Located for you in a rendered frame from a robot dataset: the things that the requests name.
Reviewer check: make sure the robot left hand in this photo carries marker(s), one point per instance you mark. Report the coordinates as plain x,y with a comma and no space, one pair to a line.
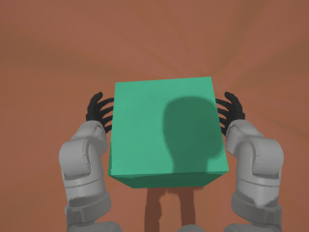
94,113

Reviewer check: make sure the robot right forearm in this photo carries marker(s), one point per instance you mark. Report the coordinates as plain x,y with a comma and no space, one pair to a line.
259,167

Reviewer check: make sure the robot right hand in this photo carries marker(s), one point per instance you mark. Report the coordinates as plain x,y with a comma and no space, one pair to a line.
234,113

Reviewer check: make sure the carton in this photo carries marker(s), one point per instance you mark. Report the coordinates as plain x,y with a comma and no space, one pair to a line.
166,133

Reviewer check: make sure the robot left upper arm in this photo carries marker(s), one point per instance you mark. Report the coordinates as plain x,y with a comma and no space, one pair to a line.
105,226

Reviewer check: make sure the robot left forearm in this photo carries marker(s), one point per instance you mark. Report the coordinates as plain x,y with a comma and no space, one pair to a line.
82,173

